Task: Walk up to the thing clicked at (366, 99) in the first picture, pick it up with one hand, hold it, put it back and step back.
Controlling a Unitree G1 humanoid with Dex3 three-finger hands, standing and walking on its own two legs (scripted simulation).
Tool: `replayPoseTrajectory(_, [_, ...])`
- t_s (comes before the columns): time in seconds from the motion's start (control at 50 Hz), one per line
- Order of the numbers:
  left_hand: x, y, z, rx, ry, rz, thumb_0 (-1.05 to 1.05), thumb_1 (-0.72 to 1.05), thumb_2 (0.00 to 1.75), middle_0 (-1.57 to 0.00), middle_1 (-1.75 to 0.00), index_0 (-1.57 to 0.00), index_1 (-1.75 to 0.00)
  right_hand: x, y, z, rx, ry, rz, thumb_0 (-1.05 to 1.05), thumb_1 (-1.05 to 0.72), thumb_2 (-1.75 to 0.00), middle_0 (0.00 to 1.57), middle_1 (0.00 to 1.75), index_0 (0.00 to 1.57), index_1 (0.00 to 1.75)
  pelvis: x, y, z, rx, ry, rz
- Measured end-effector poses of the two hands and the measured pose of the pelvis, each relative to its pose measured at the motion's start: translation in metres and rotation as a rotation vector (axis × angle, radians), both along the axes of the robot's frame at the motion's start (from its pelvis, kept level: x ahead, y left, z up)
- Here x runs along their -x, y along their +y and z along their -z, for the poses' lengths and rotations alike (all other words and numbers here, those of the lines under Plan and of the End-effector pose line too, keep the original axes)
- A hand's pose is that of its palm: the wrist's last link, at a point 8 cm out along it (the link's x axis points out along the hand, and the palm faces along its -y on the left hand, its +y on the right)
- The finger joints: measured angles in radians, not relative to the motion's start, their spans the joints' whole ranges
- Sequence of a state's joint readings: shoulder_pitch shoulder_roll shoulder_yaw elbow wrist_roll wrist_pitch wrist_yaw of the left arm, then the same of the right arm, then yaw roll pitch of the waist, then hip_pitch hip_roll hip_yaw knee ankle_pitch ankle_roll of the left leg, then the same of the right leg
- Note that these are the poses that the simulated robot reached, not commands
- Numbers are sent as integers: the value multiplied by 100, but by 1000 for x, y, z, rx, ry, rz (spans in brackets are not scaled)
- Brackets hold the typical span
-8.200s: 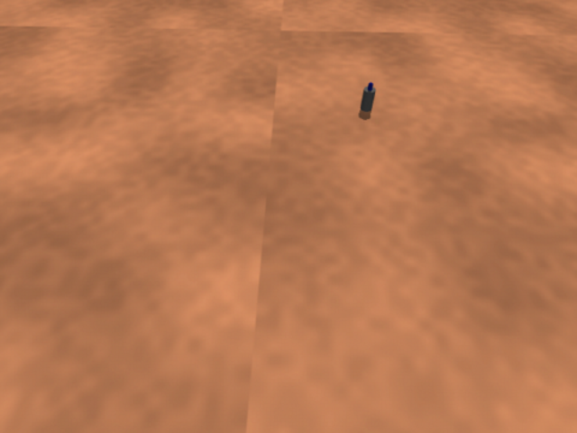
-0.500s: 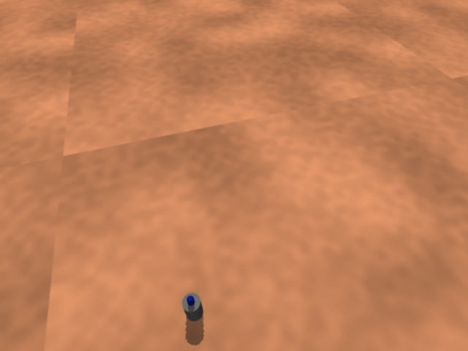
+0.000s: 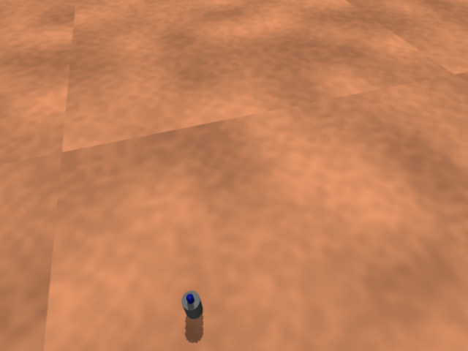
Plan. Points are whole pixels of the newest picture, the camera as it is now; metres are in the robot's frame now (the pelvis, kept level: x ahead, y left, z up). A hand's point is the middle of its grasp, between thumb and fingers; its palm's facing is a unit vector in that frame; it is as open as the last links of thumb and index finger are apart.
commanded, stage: stand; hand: left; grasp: from the side
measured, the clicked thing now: (192, 303) +0.39 +0.17 -0.70
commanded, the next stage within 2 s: go down in 0.84 s
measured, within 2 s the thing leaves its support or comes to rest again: neither
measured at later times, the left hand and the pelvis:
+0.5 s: hand out of the picture +0.08 +0.25 -0.16, palm faces -0.03 -0.94 -0.34, open 7.4 cm; pelvis +0.01 +0.00 +0.00, yaw +0 degrees
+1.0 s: hand out of the picture +0.09 +0.26 -0.16, palm faces +0.01 -0.94 -0.34, open 7.6 cm; pelvis +0.00 +0.00 +0.00, yaw +0 degrees
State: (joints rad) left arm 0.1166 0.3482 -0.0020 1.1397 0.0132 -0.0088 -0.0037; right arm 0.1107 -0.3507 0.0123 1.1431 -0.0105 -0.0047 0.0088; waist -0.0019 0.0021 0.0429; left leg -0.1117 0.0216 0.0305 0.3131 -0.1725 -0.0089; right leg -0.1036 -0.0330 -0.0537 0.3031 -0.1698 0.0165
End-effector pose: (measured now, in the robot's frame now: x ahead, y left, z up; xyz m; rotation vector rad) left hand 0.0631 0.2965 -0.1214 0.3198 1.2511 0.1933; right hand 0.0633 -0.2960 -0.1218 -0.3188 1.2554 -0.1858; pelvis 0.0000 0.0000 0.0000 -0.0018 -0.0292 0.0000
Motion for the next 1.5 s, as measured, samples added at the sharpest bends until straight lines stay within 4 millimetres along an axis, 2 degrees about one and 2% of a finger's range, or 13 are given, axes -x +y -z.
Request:
replayPoseTrajectory(0.34, [-12, 2, -2, -3, -22, 6, 1, 90, 90, -21, -30, -20, -30, -13, 2, -2, 1, -27, -6, 0, -91, -90, 20, 30, 20, 30, -5, 1, 0, 0, -1, 3])
replayPoseTrajectory(0.96, [-7, 6, -1, -2, -8, -2, 1, 90, 89, -21, -30, -20, -29, -8, 5, -1, 3, -16, 0, 0, -91, -90, 20, 30, 20, 30, -5, 5, 0, -1, -5, 3])
replayPoseTrajectory(1.0, [-15, 4, -1, -1, -57, -26, 1, 88, 87, -20, -28, -19, -27, -11, 8, -2, 2, -64, 7, 0, -92, -90, 20, 30, 20, 30, -3, 5, 2, -1, 17, -1])
replayPoseTrajectory(1.14, [-74, 2, 11, 26, -168, -29, 1, 60, 60, -10, -15, -9, -14, -14, 30, 5, -34, -154, 10, 0, -96, -91, 20, 30, 20, 30, 13, 1, 16, 4, 119, 0])
replayPoseTrajectory(1.22, [-91, 8, 16, 24, -199, -14, 1, 38, 40, -7, -11, -7, -10, -7, 37, 10, -46, -170, 37, 0, -96, -91, 20, 30, 20, 30, 13, 1, 25, 6, 159, 10])
replayPoseTrajectory(1.34, [-85, 17, 29, 23, -172, -22, 1, 5, 20, -6, -8, -6, -7, -8, 41, 22, -51, -207, 44, 1, -94, -91, 20, 30, 20, 30, 12, 6, 41, 16, 209, 12])
replayPoseTrajectory(1.5, [-69, 25, 47, 31, -204, -27, 0, -33, 7, -8, -8, -8, -7, -40, 44, 36, -22, -315, -5, 1, -91, -90, 20, 30, 20, 30, 12, 11, 67, 25, 271, 8])
